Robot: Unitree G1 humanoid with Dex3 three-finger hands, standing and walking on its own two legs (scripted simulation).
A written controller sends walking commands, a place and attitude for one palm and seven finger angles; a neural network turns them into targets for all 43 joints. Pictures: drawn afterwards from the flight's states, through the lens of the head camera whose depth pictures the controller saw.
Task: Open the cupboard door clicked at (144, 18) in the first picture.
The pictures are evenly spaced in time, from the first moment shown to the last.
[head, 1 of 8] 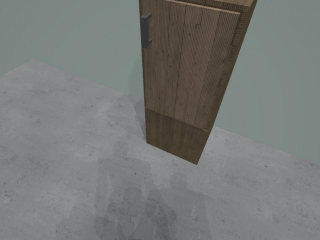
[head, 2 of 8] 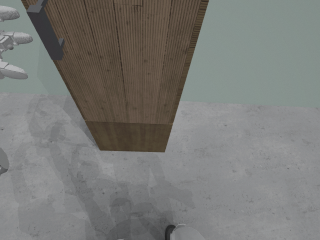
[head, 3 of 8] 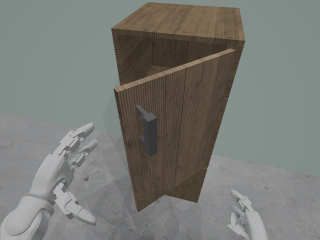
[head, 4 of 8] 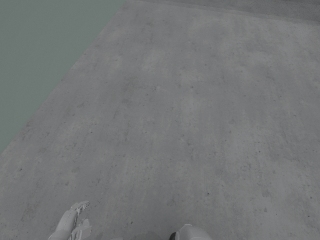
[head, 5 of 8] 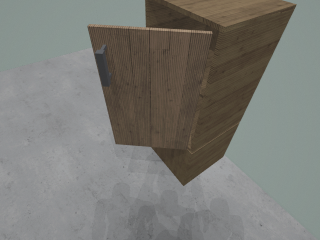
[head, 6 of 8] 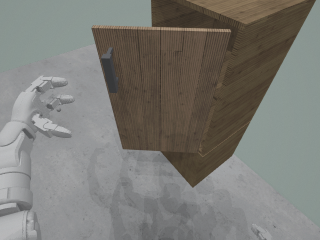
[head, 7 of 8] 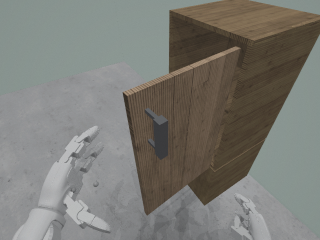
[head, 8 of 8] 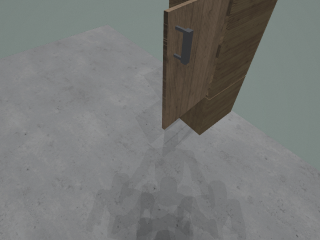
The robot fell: no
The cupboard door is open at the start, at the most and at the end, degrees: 0 96 95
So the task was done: yes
